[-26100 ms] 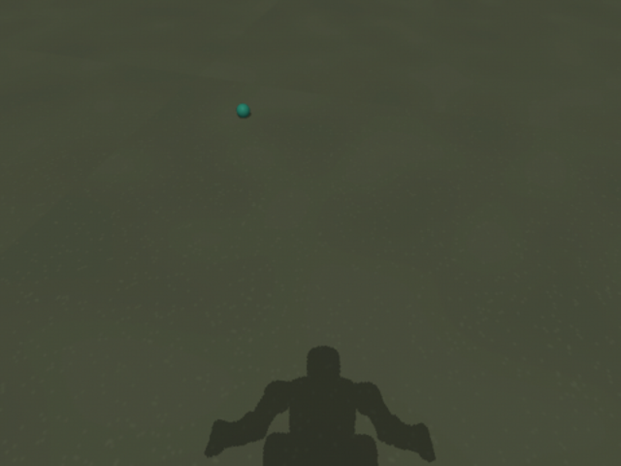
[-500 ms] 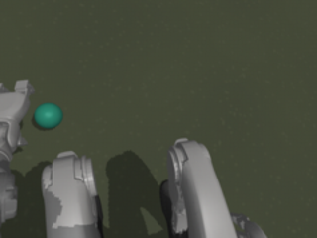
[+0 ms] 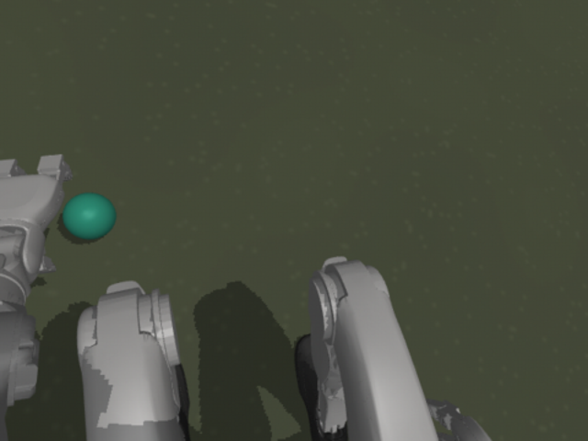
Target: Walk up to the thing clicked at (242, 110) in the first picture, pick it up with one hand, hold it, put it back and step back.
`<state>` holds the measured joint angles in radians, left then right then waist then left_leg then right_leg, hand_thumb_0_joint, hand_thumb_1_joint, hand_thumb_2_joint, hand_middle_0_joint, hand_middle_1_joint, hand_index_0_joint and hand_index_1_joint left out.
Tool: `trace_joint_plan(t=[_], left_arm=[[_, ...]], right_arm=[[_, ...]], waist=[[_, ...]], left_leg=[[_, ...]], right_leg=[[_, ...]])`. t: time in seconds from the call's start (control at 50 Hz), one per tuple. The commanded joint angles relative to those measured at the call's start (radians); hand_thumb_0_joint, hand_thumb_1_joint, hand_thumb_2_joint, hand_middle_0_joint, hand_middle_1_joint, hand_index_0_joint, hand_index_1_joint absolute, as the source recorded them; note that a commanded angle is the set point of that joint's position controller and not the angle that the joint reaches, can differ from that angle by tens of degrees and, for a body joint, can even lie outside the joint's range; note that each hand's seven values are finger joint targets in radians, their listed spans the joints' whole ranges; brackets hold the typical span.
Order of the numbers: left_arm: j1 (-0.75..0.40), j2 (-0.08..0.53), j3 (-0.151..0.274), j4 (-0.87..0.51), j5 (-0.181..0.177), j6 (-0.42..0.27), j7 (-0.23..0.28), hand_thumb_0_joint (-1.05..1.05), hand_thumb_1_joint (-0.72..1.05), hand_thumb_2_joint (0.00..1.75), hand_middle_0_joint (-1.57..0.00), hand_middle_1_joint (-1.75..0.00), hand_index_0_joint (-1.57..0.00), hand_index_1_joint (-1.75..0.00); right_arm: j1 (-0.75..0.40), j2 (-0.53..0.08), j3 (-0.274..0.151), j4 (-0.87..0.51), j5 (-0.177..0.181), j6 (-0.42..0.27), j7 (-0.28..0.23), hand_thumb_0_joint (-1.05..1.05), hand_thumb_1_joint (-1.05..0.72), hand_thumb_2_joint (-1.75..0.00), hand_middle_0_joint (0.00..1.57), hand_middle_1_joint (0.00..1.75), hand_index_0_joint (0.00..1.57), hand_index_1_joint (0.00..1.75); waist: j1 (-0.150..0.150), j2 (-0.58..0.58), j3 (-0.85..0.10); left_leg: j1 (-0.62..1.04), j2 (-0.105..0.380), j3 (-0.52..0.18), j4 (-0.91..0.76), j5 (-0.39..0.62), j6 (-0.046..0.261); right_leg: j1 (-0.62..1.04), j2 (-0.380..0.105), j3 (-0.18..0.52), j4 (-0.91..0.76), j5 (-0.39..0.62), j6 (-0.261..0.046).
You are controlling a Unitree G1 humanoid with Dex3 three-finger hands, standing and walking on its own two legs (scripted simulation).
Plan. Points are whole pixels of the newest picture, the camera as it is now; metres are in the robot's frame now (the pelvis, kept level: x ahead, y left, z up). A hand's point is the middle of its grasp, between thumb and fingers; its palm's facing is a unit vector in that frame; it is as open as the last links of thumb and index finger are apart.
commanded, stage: approach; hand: left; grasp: from above
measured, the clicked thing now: (90, 216) +0.46 +0.28 -0.29
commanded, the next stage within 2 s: close in in 0.24 s
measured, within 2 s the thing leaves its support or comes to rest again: neither
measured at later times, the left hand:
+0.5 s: hand (77, 206) +0.45 +0.26 -0.18, palm faces -0.47 -0.07 -0.88, open 14.2 cm
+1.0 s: hand (90, 217) +0.45 +0.26 -0.23, palm faces -0.44 -0.10 -0.89, open 14.0 cm
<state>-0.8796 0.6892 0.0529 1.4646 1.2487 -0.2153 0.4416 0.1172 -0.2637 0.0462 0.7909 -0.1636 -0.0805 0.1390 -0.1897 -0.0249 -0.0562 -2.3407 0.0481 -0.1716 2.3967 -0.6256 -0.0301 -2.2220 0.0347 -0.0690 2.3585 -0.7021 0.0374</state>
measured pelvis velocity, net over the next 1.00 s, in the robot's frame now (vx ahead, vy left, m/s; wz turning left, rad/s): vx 0.00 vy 0.00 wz -0.05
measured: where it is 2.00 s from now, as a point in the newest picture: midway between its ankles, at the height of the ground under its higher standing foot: (251, 426)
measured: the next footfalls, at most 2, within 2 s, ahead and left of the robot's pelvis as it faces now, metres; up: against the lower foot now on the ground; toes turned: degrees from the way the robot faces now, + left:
none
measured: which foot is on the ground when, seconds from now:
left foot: down 0.00-1.00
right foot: down 0.00-1.00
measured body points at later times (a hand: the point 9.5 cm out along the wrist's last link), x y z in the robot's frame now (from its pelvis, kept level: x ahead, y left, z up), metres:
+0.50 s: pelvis +0.00 +0.00 +0.00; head +0.24 +0.04 +0.38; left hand +0.47 +0.27 -0.13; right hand +0.04 -0.26 -0.12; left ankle +0.09 +0.14 -0.29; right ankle +0.10 -0.12 -0.29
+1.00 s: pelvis +0.00 +0.00 -0.02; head +0.25 +0.08 +0.35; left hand +0.46 +0.26 -0.18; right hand +0.06 -0.27 -0.11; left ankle +0.09 +0.14 -0.29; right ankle +0.10 -0.12 -0.29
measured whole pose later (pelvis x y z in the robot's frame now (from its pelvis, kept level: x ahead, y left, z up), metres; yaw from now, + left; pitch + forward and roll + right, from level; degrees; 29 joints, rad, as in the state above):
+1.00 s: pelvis +0.00 +0.00 -0.02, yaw -3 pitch +30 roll -9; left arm -0.99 0.74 0.11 1.68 1.29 -0.19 0.62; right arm 0.08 -0.30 0.13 0.76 -0.24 -0.18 0.22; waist -0.29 -0.07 0.04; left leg -2.37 0.05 -0.23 2.49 -0.65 -0.04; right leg -2.25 0.06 -0.11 2.42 -0.70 0.04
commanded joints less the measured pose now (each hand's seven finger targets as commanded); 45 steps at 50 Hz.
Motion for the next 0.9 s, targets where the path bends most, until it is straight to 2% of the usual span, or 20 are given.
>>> trace_joint_plan(t=[0.0, 0.08, 0.14, 0.22, 0.28, 0.34, 0.36, 0.44, 0.48, 0.5, 0.54, 0.56, 0.62, 0.64, 0.66, 0.72, 0.74, 0.8, 0.86, 0.88], left_arm=[[-0.428, 0.135, -0.030, -0.164, -0.015, 0.000, 0.067, 0.00, -0.56, 1.01, -0.07, -1.07, -0.08, -1.07], [-0.476, 0.119, -0.036, -0.079, 0.002, 0.041, 0.110, 0.00, -0.56, 1.01, -0.07, -1.07, -0.07, -1.06], [-0.468, 0.154, -0.016, 0.020, 0.014, 0.082, 0.133, 0.00, -0.57, 1.03, -0.07, -1.06, -0.07, -1.06], [-0.412, 0.201, 0.052, 0.021, 0.002, 0.135, 0.146, 0.00, -0.58, 1.04, -0.07, -1.05, -0.06, -1.06], [-0.366, 0.212, 0.046, 0.014, -0.017, 0.164, 0.126, 0.00, -0.57, 1.03, -0.07, -1.06, -0.07, -1.06], [-0.295, 0.256, 0.095, -0.048, -0.049, 0.176, 0.101, 0.00, -0.59, 1.02, -0.07, -1.02, -0.06, -1.02], [-0.285, 0.243, 0.089, -0.058, -0.057, 0.175, 0.089, 0.00, -0.58, 1.01, -0.07, -1.01, -0.06, -1.01], [-0.323, 0.156, 0.016, -0.067, -0.089, 0.135, 0.019, 0.00, -0.58, 1.00, -0.06, -1.02, -0.06, -1.02], [-0.343, 0.228, 0.059, -0.119, -0.089, 0.097, 0.006, 0.00, -0.58, 1.01, -0.06, -1.04, -0.07, -1.04], [-0.339, 0.159, 0.011, -0.113, -0.092, 0.080, 0.001, 0.00, -0.58, 1.02, -0.07, -1.03, -0.06, -1.03], [-0.371, 0.139, -0.013, -0.120, -0.085, 0.044, 0.002, 0.00, -0.56, 1.01, -0.07, -1.05, -0.07, -1.04], [-0.388, 0.152, -0.004, -0.154, -0.084, 0.026, 0.012, 0.00, -0.56, 1.01, -0.07, -1.04, -0.07, -1.04], [-0.378, 0.178, 0.005, -0.136, -0.036, -0.007, 0.046, 0.00, -0.54, 1.05, -0.08, -1.06, -0.08, -1.06], [-0.361, 0.162, 0.001, -0.115, -0.029, -0.006, 0.061, 0.00, -0.53, 1.08, -0.09, -1.07, -0.09, -1.07], [-0.381, 0.141, -0.018, -0.060, -0.019, -0.005, 0.076, 0.00, -0.51, 1.08, -0.09, -1.09, -0.10, -1.09], [-0.382, 0.183, 0.022, -0.015, 0.006, 0.003, 0.135, 0.00, -0.56, 1.05, -0.07, -1.01, -0.06, -1.02], [-0.364, 0.155, 0.009, 0.048, 0.014, 0.012, 0.149, 0.00, -0.56, 1.04, -0.07, -1.01, -0.06, -1.02], [-0.397, 0.187, 0.024, 0.096, 0.025, 0.025, 0.184, 0.00, -0.54, 1.06, -0.08, -1.02, -0.07, -1.03], [-0.412, 0.235, 0.053, 0.097, 0.031, 0.035, 0.209, 0.00, -0.52, 1.04, -0.08, -1.02, -0.07, -1.03], [-0.388, 0.220, 0.036, 0.150, 0.030, 0.042, 0.211, 0.00, -0.53, 1.03, -0.07, -1.02, -0.07, -1.03]], right_arm=[[0.194, -0.239, -0.066, 0.001, -0.011, -0.019, -0.015, 0.00, -0.91, -0.90, 0.20, 0.30, 0.20, 0.30], [0.209, -0.246, -0.055, 0.004, -0.022, -0.028, -0.009, 0.00, -0.91, -0.90, 0.20, 0.30, 0.20, 0.30], [0.199, -0.253, -0.039, -0.004, -0.029, -0.030, 0.000, 0.00, -0.91, -0.90, 0.20, 0.30, 0.20, 0.30], [0.195, -0.252, -0.028, -0.032, -0.030, -0.032, 0.017, 0.00, -0.90, -0.90, 0.20, 0.30, 0.20, 0.30], [0.172, -0.242, -0.024, -0.048, -0.017, -0.032, 0.031, 0.00, -0.91, -0.90, 0.20, 0.30, 0.20, 0.30], [0.175, -0.240, -0.031, -0.058, -0.001, -0.025, 0.038, 0.00, -0.90, -0.90, 0.20, 0.30, 0.20, 0.30], [0.172, -0.231, -0.032, -0.059, 0.001, -0.022, 0.037, 0.00, -0.90, -0.90, 0.20, 0.30, 0.20, 0.30], [0.200, -0.226, -0.038, -0.039, 0.005, -0.022, 0.037, 0.00, -0.90, -0.90, 0.20, 0.30, 0.20, 0.30], [0.221, -0.244, -0.047, -0.035, 0.000, -0.028, 0.033, 0.00, -0.90, -0.90, 0.20, 0.30, 0.20, 0.30], [0.221, -0.233, -0.043, -0.021, 0.000, -0.028, 0.032, 0.00, -0.90, -0.90, 0.20, 0.30, 0.20, 0.30], [0.230, -0.243, -0.044, -0.020, -0.003, -0.033, 0.032, 0.00, -0.90, -0.90, 0.20, 0.30, 0.20, 0.30], [0.229, -0.251, -0.046, -0.020, -0.004, -0.035, 0.026, 0.00, -0.90, -0.90, 0.20, 0.30, 0.20, 0.30], [0.225, -0.256, -0.046, -0.015, -0.013, -0.036, 0.021, 0.00, -0.90, -0.90, 0.20, 0.30, 0.20, 0.30], [0.216, -0.256, -0.045, -0.019, -0.015, -0.037, 0.020, 0.00, -0.90, -0.90, 0.20, 0.30, 0.20, 0.30], [0.208, -0.253, -0.039, -0.017, -0.023, -0.042, 0.024, 0.00, -0.90, -0.90, 0.20, 0.30, 0.20, 0.30], [0.204, -0.264, -0.028, -0.014, -0.035, -0.050, 0.029, 0.00, -0.90, -0.90, 0.20, 0.30, 0.20, 0.30], [0.195, -0.262, -0.025, -0.011, -0.043, -0.055, 0.032, 0.00, -0.90, -0.90, 0.20, 0.30, 0.20, 0.30], [0.185, -0.269, -0.005, -0.011, -0.061, -0.069, 0.046, 0.00, -0.90, -0.90, 0.20, 0.30, 0.20, 0.30], [0.168, -0.283, 0.003, -0.017, -0.076, -0.087, 0.061, 0.00, -0.89, -0.90, 0.20, 0.30, 0.20, 0.30], [0.155, -0.281, 0.008, -0.019, -0.079, -0.095, 0.068, 0.00, -0.89, -0.90, 0.20, 0.30, 0.20, 0.30]], waist=[[-0.067, 0.269, -0.640], [-0.092, 0.312, -0.625], [-0.087, 0.298, -0.584], [-0.049, 0.316, -0.655], [-0.041, 0.288, -0.656], [-0.002, 0.257, -0.703], [-0.002, 0.256, -0.701], [-0.075, 0.174, -0.583], [-0.062, 0.187, -0.626], [-0.061, 0.193, -0.635], [-0.095, 0.196, -0.594], [-0.081, 0.218, -0.612], [-0.070, 0.281, -0.629], [-0.069, 0.283, -0.625], [-0.093, 0.278, -0.585], [-0.087, 0.295, -0.570], [-0.100, 0.272, -0.537], [-0.117, 0.284, -0.514], [-0.110, 0.309, -0.519], [-0.120, 0.312, -0.494]], left_leg=[[0.538, -0.016, 0.110, -0.206, 0.058, 0.046], [0.547, -0.016, 0.108, -0.214, 0.056, 0.039], [0.509, -0.015, 0.112, -0.211, 0.040, 0.045], [0.520, -0.018, 0.126, -0.210, 0.095, 0.052], [0.469, -0.017, 0.134, -0.190, 0.109, 0.064], [0.456, -0.015, 0.138, -0.191, 0.137, 0.068], [0.452, -0.014, 0.139, -0.189, 0.136, 0.068], [0.378, -0.014, 0.119, -0.167, 0.081, 0.076], [0.395, -0.012, 0.112, -0.156, 0.096, 0.071], [0.411, -0.011, 0.112, -0.155, 0.097, 0.066], [0.425, -0.012, 0.099, -0.153, 0.067, 0.060], [0.453, -0.014, 0.096, -0.161, 0.061, 0.055], [0.509, -0.014, 0.094, -0.172, 0.071, 0.042], [0.518, -0.015, 0.094, -0.172, 0.076, 0.040], [0.504, -0.013, 0.095, -0.166, 0.055, 0.040], [0.496, -0.012, 0.094, -0.166, 0.065, 0.039], [0.484, -0.012, 0.095, -0.159, 0.059, 0.041], [0.474, -0.011, 0.093, -0.150, 0.064, 0.043], [0.481, -0.010, 0.090, -0.142, 0.058, 0.042], [0.464, -0.010, 0.091, -0.136, 0.046, 0.043]], right_leg=[[0.239, 0.030, -0.097, -0.288, 0.176, -0.065], [0.215, 0.027, -0.112, -0.271, 0.178, -0.069], [0.207, 0.032, -0.110, -0.270, 0.170, -0.070], [0.277, 0.035, -0.102, -0.264, 0.221, -0.067], [0.315, 0.046, -0.086, -0.263, 0.243, -0.062], [0.382, 0.048, -0.078, -0.263, 0.264, -0.057], [0.390, 0.048, -0.074, -0.265, 0.262, -0.056], [0.354, 0.048, -0.074, -0.279, 0.218, -0.050], [0.380, 0.045, -0.069, -0.272, 0.219, -0.051], [0.379, 0.046, -0.072, -0.272, 0.218, -0.052], [0.326, 0.047, -0.090, -0.270, 0.184, -0.056], [0.309, 0.044, -0.103, -0.268, 0.178, -0.059], [0.286, 0.041, -0.123, -0.244, 0.188, -0.065], [0.270, 0.040, -0.127, -0.235, 0.196, -0.066], [0.243, 0.040, -0.130, -0.231, 0.182, -0.066], [0.236, 0.041, -0.138, -0.223, 0.194, -0.065], [0.225, 0.044, -0.137, -0.224, 0.194, -0.063], [0.224, 0.046, -0.139, -0.213, 0.201, -0.061], [0.222, 0.046, -0.146, -0.200, 0.190, -0.061], [0.219, 0.049, -0.140, -0.199, 0.182, -0.062]])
